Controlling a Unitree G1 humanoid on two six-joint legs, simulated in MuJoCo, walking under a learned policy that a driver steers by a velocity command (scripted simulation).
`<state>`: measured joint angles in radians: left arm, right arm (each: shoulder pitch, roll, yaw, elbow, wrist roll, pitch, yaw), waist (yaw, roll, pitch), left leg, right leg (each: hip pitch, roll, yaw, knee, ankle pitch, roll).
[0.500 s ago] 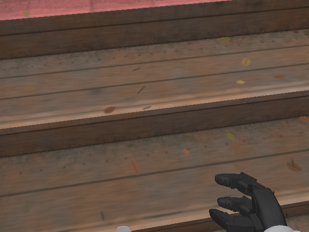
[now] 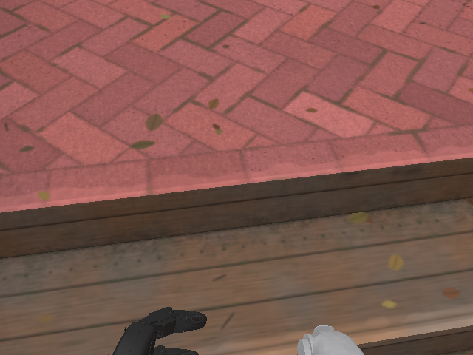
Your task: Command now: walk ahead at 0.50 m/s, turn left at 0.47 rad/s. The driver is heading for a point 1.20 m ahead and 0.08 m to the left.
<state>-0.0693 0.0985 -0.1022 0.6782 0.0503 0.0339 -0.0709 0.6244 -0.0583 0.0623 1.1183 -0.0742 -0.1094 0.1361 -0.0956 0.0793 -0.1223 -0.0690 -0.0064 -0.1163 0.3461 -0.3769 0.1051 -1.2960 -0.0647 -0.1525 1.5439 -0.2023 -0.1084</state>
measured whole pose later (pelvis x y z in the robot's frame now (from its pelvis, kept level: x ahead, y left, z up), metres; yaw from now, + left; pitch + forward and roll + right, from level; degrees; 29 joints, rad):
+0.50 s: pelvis +0.30 +0.02 +0.16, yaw +16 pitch +7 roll +1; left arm 0.50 0.09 -0.05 1.14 0.10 -0.08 -0.08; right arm -0.11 -0.10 0.08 0.78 -0.01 0.02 0.10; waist 0.05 -0.03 -0.14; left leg -1.31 0.07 0.07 1.60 -0.26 0.21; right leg 0.01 -0.07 -0.30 0.21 -0.33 0.00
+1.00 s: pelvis +0.58 +0.10 +0.33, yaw +6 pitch +6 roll +1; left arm -0.03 0.10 -0.07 0.85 0.01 -0.01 -0.06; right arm 0.50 -0.07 0.06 1.17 -0.14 -0.08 0.06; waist -0.04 0.03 -0.13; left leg -0.06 0.03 0.24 0.30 -0.34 -0.01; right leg -1.40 -0.13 -0.03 1.77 -0.23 -0.25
